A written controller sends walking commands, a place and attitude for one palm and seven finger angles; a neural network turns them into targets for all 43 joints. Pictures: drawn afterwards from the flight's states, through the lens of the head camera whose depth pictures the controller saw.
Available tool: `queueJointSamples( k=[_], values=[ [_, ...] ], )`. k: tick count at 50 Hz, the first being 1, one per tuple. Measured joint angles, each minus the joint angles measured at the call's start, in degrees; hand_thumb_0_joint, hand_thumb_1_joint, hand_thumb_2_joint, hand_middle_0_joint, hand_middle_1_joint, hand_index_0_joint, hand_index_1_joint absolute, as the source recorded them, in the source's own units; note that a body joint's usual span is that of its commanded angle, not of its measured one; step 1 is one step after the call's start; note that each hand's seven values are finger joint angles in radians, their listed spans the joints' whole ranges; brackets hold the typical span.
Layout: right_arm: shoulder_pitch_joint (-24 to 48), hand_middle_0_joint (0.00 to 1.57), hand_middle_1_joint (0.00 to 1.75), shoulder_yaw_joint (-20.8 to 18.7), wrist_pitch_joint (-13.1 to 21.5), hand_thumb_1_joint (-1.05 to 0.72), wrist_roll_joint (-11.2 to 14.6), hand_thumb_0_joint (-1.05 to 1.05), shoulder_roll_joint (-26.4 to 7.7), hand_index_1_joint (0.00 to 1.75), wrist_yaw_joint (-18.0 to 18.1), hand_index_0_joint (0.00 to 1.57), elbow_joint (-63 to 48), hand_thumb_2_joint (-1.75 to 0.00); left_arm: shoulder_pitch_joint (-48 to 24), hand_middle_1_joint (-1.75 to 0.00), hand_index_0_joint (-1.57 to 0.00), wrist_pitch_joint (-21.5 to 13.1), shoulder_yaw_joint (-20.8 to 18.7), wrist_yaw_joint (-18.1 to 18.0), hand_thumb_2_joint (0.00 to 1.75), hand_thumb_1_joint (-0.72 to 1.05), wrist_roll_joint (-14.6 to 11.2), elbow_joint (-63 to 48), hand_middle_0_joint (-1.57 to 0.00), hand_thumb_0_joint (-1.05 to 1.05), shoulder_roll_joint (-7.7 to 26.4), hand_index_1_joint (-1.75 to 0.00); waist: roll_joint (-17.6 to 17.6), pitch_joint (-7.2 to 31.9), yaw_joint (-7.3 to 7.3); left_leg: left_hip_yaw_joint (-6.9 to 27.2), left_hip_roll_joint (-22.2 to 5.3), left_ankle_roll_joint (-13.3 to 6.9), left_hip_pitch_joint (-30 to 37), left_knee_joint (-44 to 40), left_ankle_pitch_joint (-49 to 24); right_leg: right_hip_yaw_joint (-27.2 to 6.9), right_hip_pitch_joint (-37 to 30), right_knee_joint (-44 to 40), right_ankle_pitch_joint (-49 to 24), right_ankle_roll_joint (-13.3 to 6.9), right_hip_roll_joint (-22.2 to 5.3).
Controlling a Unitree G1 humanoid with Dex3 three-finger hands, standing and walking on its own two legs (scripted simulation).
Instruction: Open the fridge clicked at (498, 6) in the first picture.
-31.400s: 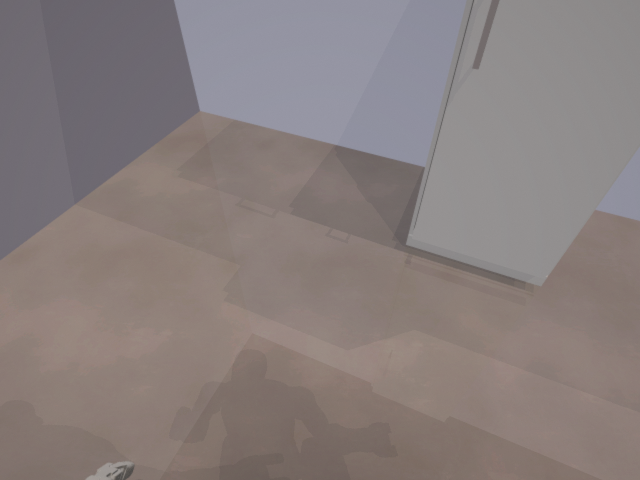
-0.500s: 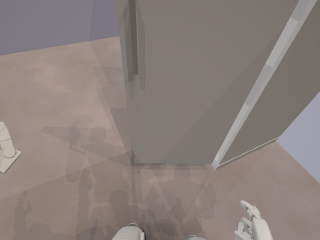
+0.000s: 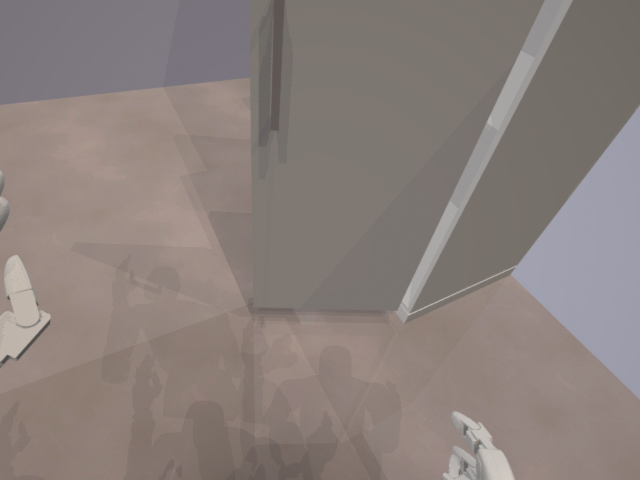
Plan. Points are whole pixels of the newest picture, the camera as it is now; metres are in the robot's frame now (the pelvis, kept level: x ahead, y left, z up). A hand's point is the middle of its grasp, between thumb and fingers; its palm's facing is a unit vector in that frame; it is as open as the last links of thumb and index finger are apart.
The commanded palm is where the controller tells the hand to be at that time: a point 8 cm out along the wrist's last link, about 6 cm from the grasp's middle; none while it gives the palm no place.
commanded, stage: stop stepping back and stand still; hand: left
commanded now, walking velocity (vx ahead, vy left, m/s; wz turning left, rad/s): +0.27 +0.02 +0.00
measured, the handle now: (277, 62) +0.75 +0.15 +0.18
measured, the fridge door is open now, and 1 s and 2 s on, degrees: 64 64 64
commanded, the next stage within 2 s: let the arm hang, fingers relaxed in 0.60 s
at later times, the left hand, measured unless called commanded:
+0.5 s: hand (18, 388) +0.14 +0.25 +0.18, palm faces +0.44 -0.79 -0.42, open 7.5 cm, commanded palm +0.08 +0.29 +0.18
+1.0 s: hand out of the picture +0.03 +0.18 -0.16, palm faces +0.03 -0.98 -0.18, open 7.0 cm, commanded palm none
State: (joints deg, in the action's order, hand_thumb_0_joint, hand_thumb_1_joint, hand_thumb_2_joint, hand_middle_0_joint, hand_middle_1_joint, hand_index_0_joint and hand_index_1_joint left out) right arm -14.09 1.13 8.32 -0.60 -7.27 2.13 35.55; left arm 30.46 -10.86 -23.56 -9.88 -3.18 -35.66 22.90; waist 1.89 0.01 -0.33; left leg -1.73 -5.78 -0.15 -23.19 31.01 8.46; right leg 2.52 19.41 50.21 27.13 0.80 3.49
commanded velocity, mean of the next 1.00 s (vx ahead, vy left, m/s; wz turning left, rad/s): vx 0.08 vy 0.02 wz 0.00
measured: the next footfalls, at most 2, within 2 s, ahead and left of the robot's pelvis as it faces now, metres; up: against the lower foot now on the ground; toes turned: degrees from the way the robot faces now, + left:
right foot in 0.08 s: -0.01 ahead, -0.09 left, +0.00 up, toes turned +1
left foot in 0.30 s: +0.05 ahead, +0.11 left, +0.00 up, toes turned +4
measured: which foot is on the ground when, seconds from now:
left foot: down 0.00-0.06, up 0.08-0.28, down 0.30-0.48, up 0.50-0.72, down 0.74-1.00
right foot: up 0.00-0.06, down 0.08-1.00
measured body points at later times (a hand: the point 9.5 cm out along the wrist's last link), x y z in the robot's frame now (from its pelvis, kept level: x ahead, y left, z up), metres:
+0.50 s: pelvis -0.06 +0.00 -0.01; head -0.09 +0.00 +0.44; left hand +0.11 +0.29 +0.20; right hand +0.06 -0.25 -0.09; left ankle +0.01 +0.11 -0.73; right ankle -0.07 -0.08 -0.73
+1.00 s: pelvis -0.06 +0.01 -0.01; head -0.04 +0.01 +0.44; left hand +0.02 +0.23 -0.15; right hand +0.03 -0.24 -0.15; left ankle -0.03 +0.14 -0.73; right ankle -0.05 -0.09 -0.73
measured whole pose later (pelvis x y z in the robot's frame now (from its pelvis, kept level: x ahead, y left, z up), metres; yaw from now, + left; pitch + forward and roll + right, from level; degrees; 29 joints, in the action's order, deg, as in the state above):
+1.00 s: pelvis -0.06 +0.01 -0.01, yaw +1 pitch -1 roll +0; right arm -11.6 -0.9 -2.7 -1.7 -12.9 -0.1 49.6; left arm 15.3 1.5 0.0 -1.5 0.1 45.1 8.1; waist -0.2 -3.7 1.7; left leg 0.3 -0.6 0.4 -20.6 39.5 19.9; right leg 1.1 17.0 37.1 19.2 -1.9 1.2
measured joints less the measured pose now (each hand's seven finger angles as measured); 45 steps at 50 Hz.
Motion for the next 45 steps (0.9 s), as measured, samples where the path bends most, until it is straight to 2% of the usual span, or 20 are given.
queueJointSamples(
  k=[2,4,6,9,12,14,16,20,23,26,28,30,32,35,37,39,41,42,44,45],
  values=[
    [-1.02,0.21,0.3,0.26,-0.43,-0.9,-0.29,0.01,0.1,0.3,0.17,0.21,-0.23,-0.89,1.14,-0.3,-0.2,0.29,-0.2,-0.52,0.9,0.89,0.27,-0.36,-0.21,0.02,1.33,-0.3,0.68,1.89,0.39,-0.57,0.86,0.72,-0.77,-1.87,1.28,1.24,-7.78,-12.74,0.81,-1.77,-0.51],
    [-0.65,0.21,0.3,0.33,-1.21,-0.9,-0.55,0.01,-0.49,0.3,0.24,0.21,-0.85,-0.89,0.97,-0.3,-0.2,0.3,-1.46,-0.86,0.9,0.89,0.41,0.2,-0.21,0.02,2.92,-0.3,2.03,3.09,-0.27,-2.2,2.19,1.56,-4.29,1.52,6.86,-0.91,-11.38,-22.28,-2.0,-5.1,-1.79],
    [0.98,0.21,0.3,-0.06,-2.18,-0.9,-0.81,0.01,-2.42,0.3,0.73,0.21,1.22,-0.89,-0.91,-0.3,-0.21,0.13,-0.78,-0.74,0.9,0.89,0.28,2.68,-0.21,0.02,2.22,-0.3,-0.4,1.95,-0.74,-0.58,1.97,1.88,-6.7,10.43,9.55,-1.22,-10.7,-22.19,-7.25,-4.58,-0.84],
    [0.42,0.21,0.3,-0.76,-3.05,-0.9,0.23,0.01,-3.88,0.3,1.03,0.21,3.34,-0.89,-1.89,-0.3,-0.21,-0.25,-0.68,-0.67,0.9,0.89,-0.1,7.41,-0.21,0.01,2.49,-0.3,-0.3,2.4,-0.29,-1.11,3.68,1.62,-5.69,16.13,9.2,-1.93,-11.58,-23.12,-9.11,-2.91,-2.02],
    [-1.46,0.21,0.3,-1.56,-3.26,-0.9,0.91,0.01,-5.51,0.3,1.62,0.21,3.28,-0.89,-1.44,-0.3,-0.21,0.2,-0.31,-0.59,0.9,0.89,-0.22,10.99,-0.21,0.01,1.4,-0.3,-0.34,3.71,0.72,-2.75,4.07,0.63,-0.26,10.62,9.11,-2.18,-11.75,-22.19,-8.6,-2.25,-2.79],
    [-2.89,0.2,0.3,-2.33,-2.94,-0.9,0.96,0.01,-7.18,0.3,2.19,0.2,2.82,-0.89,-1.24,-0.3,-0.21,0.56,0.84,-0.46,0.9,0.89,-0.15,12.13,-0.21,0.01,0.06,-0.3,-1.77,4.55,1.56,-2.75,3.59,-0.41,4.34,4.51,11.34,-1.26,-10.85,-19.76,-7.2,-1.97,-2.35],
    [-3.04,0.2,0.3,-3.01,-2.86,-0.91,0.85,0.01,-7.85,0.3,2.91,0.2,3.24,-0.89,-1.66,-0.3,-0.21,0.76,1.7,-0.25,0.9,0.89,-0.02,12.76,-0.21,0.01,-0.91,-0.3,-1.84,4.31,2.18,-2.26,3.93,-1.53,4.68,2.81,7.19,-0.78,-9.07,-15.76,-4.98,-1.79,-2.64],
    [-1.9,0.2,0.29,-2.45,-2.92,-0.91,0.18,0.01,-6.08,0.3,3.45,0.2,3.06,-0.89,-1.21,-0.3,-0.21,1.7,1.0,-0.02,0.9,0.89,0.64,12.95,-0.21,0.02,-1.11,-0.3,-0.05,2.36,1.64,-4.12,4.23,-1.68,5.04,2.55,4.16,-0.98,-5.47,-8.94,0.26,-2.32,-2.6],
    [-2.11,0.2,0.29,-1.72,-1.72,-0.91,-0.12,0.01,-4.62,0.29,2.99,0.2,1.87,-0.89,-1.22,-0.3,-0.21,1.91,0.49,0.09,0.9,0.89,0.96,10.66,-0.21,0.02,-0.04,-0.3,-0.58,1.17,1.68,-3.61,4.05,-1.32,4.86,1.71,4.08,1.04,-6.72,-14.23,-1.02,-2.96,-1.91],
    [-1.74,0.2,0.3,-1.31,-1.62,-0.91,-0.27,0.01,-3.9,0.3,2.01,0.2,2.16,-0.89,-1.07,-0.3,-0.21,0.27,0.41,0.24,0.9,0.89,1.26,7.94,-0.21,0.02,0.56,-0.3,-1.43,0.51,0.9,-1.81,4.38,-0.54,1.03,11.28,12.36,1.72,-6.98,-17.34,-9.72,-4.9,-1.61],
    [-1.35,0.2,0.3,-1.06,-1.81,-0.91,-0.26,0.01,-3.7,0.3,1.36,0.2,3.33,-0.89,-0.67,-0.3,-0.21,-1.3,0.33,0.45,0.9,0.89,0.94,7.45,-0.21,0.02,0.07,-0.3,-1.34,0.73,-0.16,-0.81,5.04,0.26,-1.66,20.02,13.02,0.94,-7.51,-19.01,-10.6,-5.08,-1.7],
    [-1.34,0.2,0.3,-0.83,-2.02,-0.91,0.0,0.01,-3.64,0.3,1.1,0.2,3.67,-0.89,-0.03,-0.3,-0.21,-2.59,0.03,0.48,0.9,0.89,0.78,8.57,-0.21,0.02,-0.38,-0.3,-1.33,1.36,-0.47,-0.82,4.95,0.71,-2.52,22.41,12.01,0.22,-8.32,-21.27,-11.07,-4.72,-1.99],
    [-1.27,0.2,0.3,-0.75,-2.06,-0.9,0.36,0.01,-3.84,0.3,1.35,0.2,3.53,-0.89,-0.35,-0.3,-0.21,-3.1,0.03,0.43,0.9,0.89,0.75,10.92,-0.21,0.01,-0.61,-0.3,-1.54,1.45,-0.38,-1.37,4.39,0.73,-1.46,18.89,10.83,-0.02,-9.04,-22.73,-11.61,-4.24,-2.45],
    [-0.81,0.2,0.3,-0.95,-1.83,-0.9,0.56,0.01,-4.67,0.3,1.83,0.2,3.28,-0.89,-2.09,-0.3,-0.21,-2.38,0.8,0.51,0.9,0.89,0.66,14.24,-0.21,0.01,-1.0,-0.3,-2.14,0.67,-0.2,-2.08,3.71,-0.03,3.05,8.07,8.49,0.24,-9.61,-22.34,-11.05,-3.48,-2.94],
    [-0.41,0.2,0.3,-1.96,-0.52,-0.9,0.22,0.01,-6.87,0.3,-0.8,0.2,4.55,-0.89,-5.62,-0.3,-0.2,-1.19,3.9,2.45,0.9,0.89,2.66,21.63,-0.21,0.01,-0.83,-0.3,-4.43,2.13,-0.25,-0.59,2.69,-1.69,4.15,2.89,-0.04,1.27,-5.82,-16.52,-8.47,-2.53,-2.62],
    [1.97,0.2,0.3,-2.4,-3.59,-0.9,-0.34,0.01,-8.02,0.3,-2.21,0.2,6.22,-0.89,-10.77,-0.3,-0.2,4.29,8.04,4.99,0.9,0.9,3.63,33.94,-0.2,0.0,-0.99,-0.3,-4.36,2.6,0.56,-0.47,4.31,-0.99,2.16,4.98,6.12,-1.04,0.17,-5.05,-0.67,-1.14,-3.71],
    [4.01,0.2,0.3,-2.12,-6.18,-0.91,-1.37,0.01,-7.97,0.3,-2.62,0.2,7.4,-0.89,-14.75,-0.3,-0.19,9.75,12.25,6.81,0.9,0.9,4.09,47.45,-0.2,0.0,-2.71,-0.3,-3.4,2.01,1.5,-1.12,6.0,-0.24,0.9,6.32,7.17,-3.87,3.5,0.15,3.17,-0.51,-4.42],
    [4.54,0.2,0.3,-1.87,-6.8,-0.91,-1.79,0.01,-7.8,0.3,-2.71,0.2,7.6,-0.89,-16.09,-0.3,-0.19,11.52,14.42,7.58,0.9,0.9,4.19,53.67,-0.2,0.0,-3.91,-0.3,-3.1,1.42,1.99,-1.28,6.42,0.45,0.66,6.46,6.66,-4.39,3.65,-1.07,2.74,-0.39,-4.65],
    [5.11,0.2,0.3,-1.29,-7.77,-0.91,-1.75,0.01,-7.3,0.3,-2.78,0.2,8.14,-0.89,-17.25,-0.29,-0.19,13.09,18.82,8.69,0.9,0.91,4.44,63.82,-0.2,0.01,-6.57,-0.3,-2.42,-0.38,2.54,-1.45,6.62,0.84,0.53,7.64,6.82,-4.51,2.32,-6.05,-7.63,-0.99,-4.77],
    [5.14,0.2,0.3,-1.32,-8.5,-0.91,-1.52,0.01,-7.04,0.3,-2.74,0.2,8.82,-0.89,-17.21,-0.29,-0.19,13.35,20.93,9.06,0.9,0.91,4.56,68.19,-0.2,0.01,-8.4,-0.3,-2.61,-1.26,2.85,-0.81,6.36,0.86,0.72,8.28,7.77,-4.01,1.79,-6.06,-8.19,-1.54,-4.34]
  ],
)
